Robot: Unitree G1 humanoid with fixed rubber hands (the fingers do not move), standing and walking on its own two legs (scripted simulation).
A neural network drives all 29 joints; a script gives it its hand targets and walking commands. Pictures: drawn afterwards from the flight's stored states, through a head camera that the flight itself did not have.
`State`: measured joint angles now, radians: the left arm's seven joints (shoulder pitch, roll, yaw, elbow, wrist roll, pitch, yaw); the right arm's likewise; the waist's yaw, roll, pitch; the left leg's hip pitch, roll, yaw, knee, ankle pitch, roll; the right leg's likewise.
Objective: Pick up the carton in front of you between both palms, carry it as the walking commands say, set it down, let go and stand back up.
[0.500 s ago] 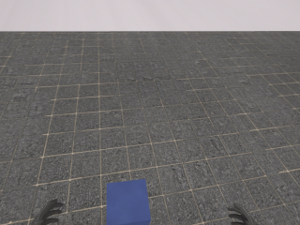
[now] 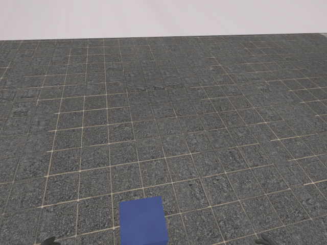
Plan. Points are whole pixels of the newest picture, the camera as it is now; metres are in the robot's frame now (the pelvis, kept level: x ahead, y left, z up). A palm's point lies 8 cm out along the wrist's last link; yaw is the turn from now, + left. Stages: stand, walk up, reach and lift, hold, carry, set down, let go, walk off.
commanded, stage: stand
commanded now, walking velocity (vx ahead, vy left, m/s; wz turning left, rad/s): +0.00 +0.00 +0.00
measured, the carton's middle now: (142, 227) +0.35 +0.06 -0.64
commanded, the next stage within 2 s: none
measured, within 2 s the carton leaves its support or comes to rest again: neither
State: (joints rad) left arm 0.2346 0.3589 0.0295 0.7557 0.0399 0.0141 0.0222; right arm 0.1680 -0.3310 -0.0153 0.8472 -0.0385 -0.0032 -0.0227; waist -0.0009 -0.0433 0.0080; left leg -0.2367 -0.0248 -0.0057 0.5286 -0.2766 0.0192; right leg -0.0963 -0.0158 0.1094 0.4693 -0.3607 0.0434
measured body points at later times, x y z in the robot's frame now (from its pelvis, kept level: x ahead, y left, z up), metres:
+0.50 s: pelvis -0.02 -0.01 +0.01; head -0.02 +0.01 +0.46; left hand +0.08 +0.30 -0.12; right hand +0.09 -0.32 -0.10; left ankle +0.00 +0.11 -0.73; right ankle -0.06 -0.16 -0.73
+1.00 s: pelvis -0.03 -0.01 +0.01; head -0.03 +0.00 +0.46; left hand +0.05 +0.31 -0.12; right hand +0.08 -0.32 -0.10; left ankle +0.00 +0.11 -0.73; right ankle -0.06 -0.16 -0.73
